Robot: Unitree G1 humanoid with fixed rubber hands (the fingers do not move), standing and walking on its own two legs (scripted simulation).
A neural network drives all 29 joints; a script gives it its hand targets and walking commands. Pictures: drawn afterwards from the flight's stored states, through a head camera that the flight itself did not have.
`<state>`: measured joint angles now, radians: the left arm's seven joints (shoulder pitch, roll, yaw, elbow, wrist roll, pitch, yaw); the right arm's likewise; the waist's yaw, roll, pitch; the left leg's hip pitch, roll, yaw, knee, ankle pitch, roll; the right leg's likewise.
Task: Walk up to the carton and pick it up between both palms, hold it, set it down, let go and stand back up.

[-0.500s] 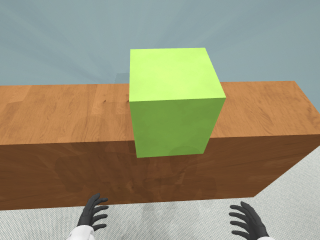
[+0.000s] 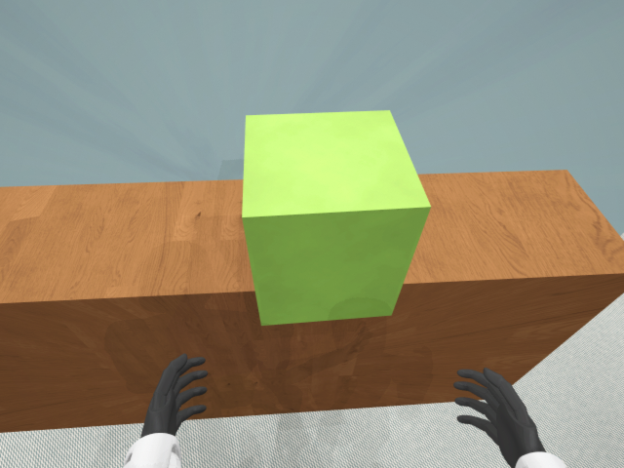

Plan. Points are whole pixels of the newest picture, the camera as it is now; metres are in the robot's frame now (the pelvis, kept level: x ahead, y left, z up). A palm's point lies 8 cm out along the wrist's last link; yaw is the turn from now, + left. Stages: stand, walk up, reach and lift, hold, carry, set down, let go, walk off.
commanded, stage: reach and lift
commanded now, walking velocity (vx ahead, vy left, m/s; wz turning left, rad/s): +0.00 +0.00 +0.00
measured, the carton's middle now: (323, 221) +0.43 -0.01 +0.05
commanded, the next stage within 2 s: none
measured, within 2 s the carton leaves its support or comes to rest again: neither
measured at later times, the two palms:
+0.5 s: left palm (165, 360) +0.22 +0.17 +0.05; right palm (514, 367) +0.21 -0.23 +0.04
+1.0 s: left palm (172, 310) +0.27 +0.17 +0.08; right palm (510, 314) +0.27 -0.23 +0.07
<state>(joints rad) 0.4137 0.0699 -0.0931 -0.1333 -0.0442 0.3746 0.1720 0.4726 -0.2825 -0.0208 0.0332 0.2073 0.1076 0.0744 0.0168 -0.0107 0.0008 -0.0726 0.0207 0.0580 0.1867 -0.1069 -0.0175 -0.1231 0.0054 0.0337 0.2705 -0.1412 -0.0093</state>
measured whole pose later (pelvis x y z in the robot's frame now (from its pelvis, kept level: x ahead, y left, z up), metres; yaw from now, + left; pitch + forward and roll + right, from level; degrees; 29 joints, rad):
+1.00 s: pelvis +0.01 -0.01 +0.00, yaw +0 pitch -3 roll +1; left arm 0.07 0.04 0.04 -0.26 -0.09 0.56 0.19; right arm 0.05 -0.41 0.05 0.08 0.37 0.16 0.03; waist -0.01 -0.02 0.03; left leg 0.02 0.04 0.05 0.14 -0.11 -0.03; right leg -0.03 0.02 0.03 0.24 -0.15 -0.02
